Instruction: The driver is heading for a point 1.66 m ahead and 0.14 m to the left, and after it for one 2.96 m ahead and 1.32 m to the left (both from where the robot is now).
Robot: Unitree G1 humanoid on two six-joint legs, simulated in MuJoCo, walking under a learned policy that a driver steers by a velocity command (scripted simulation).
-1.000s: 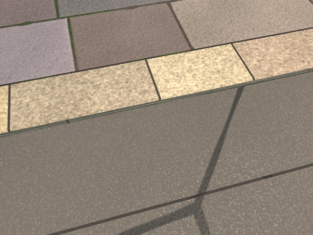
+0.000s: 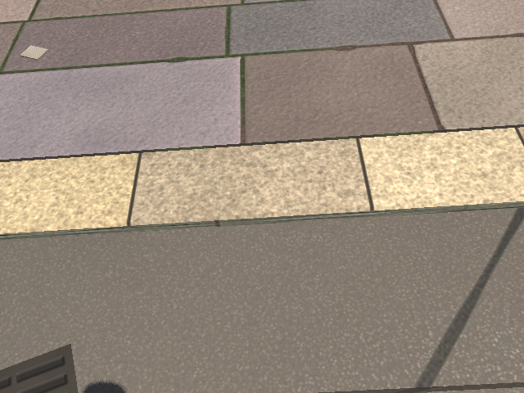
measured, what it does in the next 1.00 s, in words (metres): steps on the spot, turning left: left foot, then right foot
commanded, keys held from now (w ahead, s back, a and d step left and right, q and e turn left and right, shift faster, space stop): q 0.46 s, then no key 0.54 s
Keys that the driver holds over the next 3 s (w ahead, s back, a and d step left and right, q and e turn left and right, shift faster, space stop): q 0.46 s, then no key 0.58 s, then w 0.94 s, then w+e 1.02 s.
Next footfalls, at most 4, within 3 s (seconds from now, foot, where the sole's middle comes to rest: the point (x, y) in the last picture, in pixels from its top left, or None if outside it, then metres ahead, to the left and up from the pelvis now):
0.22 left None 0.03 0.12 -0.78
0.70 right None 0.08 -0.06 -0.78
0.98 left None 0.00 0.12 -0.78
1.68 left None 0.31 0.25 -0.78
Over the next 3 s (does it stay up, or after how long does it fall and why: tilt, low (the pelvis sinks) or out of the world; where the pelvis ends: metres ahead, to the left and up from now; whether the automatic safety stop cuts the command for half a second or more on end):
stays up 0.89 0.32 0.07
